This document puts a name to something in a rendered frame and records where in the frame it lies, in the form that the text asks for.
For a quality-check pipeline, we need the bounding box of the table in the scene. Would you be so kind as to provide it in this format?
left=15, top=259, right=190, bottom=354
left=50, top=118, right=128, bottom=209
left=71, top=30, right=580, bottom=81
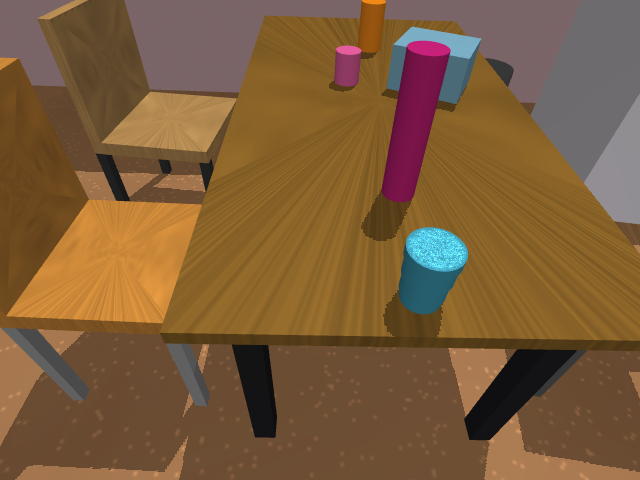
left=160, top=16, right=640, bottom=440

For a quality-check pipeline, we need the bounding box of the chair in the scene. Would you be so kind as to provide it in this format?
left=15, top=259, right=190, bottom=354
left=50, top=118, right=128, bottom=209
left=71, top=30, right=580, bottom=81
left=533, top=221, right=640, bottom=397
left=0, top=58, right=210, bottom=406
left=37, top=0, right=237, bottom=201

